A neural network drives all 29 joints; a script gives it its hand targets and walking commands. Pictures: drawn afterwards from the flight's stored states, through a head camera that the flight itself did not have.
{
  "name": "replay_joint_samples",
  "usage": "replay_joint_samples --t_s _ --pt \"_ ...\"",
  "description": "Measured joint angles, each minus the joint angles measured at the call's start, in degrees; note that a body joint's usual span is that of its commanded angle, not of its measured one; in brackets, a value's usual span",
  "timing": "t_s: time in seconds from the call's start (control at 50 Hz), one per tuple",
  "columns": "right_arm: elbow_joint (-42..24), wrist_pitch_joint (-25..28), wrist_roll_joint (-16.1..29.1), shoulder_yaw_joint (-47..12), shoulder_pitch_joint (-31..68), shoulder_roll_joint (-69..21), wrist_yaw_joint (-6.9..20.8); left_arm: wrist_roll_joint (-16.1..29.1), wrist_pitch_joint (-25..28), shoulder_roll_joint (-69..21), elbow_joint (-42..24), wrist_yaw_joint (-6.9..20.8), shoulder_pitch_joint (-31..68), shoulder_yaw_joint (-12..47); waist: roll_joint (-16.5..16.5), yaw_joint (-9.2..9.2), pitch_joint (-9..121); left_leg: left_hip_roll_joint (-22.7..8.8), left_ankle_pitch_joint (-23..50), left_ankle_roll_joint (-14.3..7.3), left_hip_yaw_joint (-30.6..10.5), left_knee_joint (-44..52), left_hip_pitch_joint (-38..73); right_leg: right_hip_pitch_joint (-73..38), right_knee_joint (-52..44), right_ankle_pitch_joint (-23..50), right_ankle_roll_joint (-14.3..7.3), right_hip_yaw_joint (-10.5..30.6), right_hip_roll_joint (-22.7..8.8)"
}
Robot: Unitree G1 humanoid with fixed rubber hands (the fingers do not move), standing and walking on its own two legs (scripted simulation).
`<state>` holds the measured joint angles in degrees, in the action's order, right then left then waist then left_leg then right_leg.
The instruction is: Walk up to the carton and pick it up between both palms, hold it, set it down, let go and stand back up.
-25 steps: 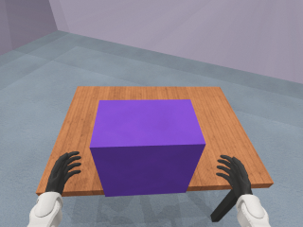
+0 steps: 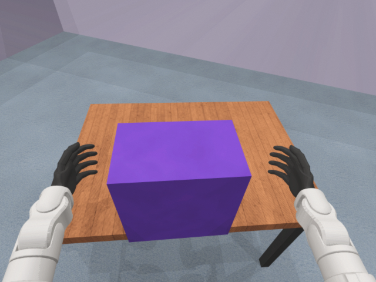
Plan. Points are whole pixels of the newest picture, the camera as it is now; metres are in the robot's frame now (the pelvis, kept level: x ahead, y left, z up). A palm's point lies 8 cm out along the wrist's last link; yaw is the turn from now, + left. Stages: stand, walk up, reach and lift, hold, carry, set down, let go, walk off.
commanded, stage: reach and lift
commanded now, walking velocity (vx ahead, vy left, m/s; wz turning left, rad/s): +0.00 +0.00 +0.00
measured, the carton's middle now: (178, 184) +0.40 +0.04 -0.04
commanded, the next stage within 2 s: none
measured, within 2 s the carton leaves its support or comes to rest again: neither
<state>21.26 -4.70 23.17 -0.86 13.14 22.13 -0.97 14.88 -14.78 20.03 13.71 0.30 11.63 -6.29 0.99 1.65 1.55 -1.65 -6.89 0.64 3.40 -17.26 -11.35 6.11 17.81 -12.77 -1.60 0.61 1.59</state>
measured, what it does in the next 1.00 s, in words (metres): stands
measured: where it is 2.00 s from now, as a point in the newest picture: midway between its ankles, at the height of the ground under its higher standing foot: outside the picture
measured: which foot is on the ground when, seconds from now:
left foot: down 0.00-1.00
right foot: down 0.00-1.00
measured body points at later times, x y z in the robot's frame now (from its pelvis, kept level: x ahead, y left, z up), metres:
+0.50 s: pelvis +0.00 +0.00 +0.00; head +0.01 +0.02 +0.45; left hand +0.38 +0.27 +0.16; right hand +0.40 -0.23 +0.15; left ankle +0.02 +0.13 -0.75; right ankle -0.04 -0.10 -0.75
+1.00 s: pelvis -0.01 +0.01 +0.00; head +0.01 +0.03 +0.45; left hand +0.39 +0.28 +0.12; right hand +0.42 -0.21 +0.13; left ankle +0.02 +0.13 -0.75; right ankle -0.04 -0.10 -0.75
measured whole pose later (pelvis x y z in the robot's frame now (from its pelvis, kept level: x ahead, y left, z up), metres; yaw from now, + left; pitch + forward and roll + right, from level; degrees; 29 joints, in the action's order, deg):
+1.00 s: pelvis -0.01 +0.01 +0.00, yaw +1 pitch +5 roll -1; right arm 47.0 -14.1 26.6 -3.1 41.5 26.2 2.1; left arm 12.1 -23.9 22.7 34.0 0.7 37.9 -6.2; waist 1.9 1.3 4.4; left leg -1.6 -6.8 0.3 1.3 -20.1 -18.7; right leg 11.7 17.7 -11.5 -1.2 -0.6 1.9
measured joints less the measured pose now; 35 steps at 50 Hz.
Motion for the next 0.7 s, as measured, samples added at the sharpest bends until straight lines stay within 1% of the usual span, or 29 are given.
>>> replay_joint_samples --t_s 0.18,0.28,0.4,0.54,0.7 --pt "0.1 -7.5 3.0 -0.5 6.4 3.4 0.4 -0.8 -8.9 1.0 -2.5 0.3 6.7 -3.2 0.5 -0.04 0.5 -0.4 0.4 0.0 0.2 0.1 -1.7 1.4 -1.1 1.1 0.0 0.4 0.4" --pt "0.5 -10.3 3.8 0.2 9.7 4.4 1.1 -0.3 -12.9 2.1 -3.2 -0.5 9.3 -3.6 0.8 -0.36 1.2 -0.4 0.2 0.0 -0.1 -0.5 -3.3 2.8 -0.7 1.1 0.0 0.2 0.4" --pt "3.1 -13.3 5.0 0.1 15.5 6.0 1.8 0.0 -16.8 3.1 -2.8 -1.1 14.2 -3.8 0.8 -0.65 1.9 -0.4 0.3 -0.1 -0.4 -1.1 -4.9 4.2 -0.5 1.2 0.1 0.0 0.5" --pt "8.0 -15.6 6.2 -0.9 22.1 7.4 2.1 -0.2 -19.7 4.5 1.3 -1.2 21.0 -4.1 0.6 -0.76 3.0 -0.5 0.3 -0.1 -0.6 -1.5 -5.9 5.2 -0.2 1.3 0.1 0.0 0.6" --pt "14.9 -16.9 7.0 -1.8 29.4 8.5 2.6 0.5 -20.6 6.1 8.6 -1.6 28.4 -2.5 0.4 -0.51 3.7 -0.5 0.4 -0.2 -0.9 -2.1 -7.1 6.3 0.2 1.5 0.2 -0.2 0.6"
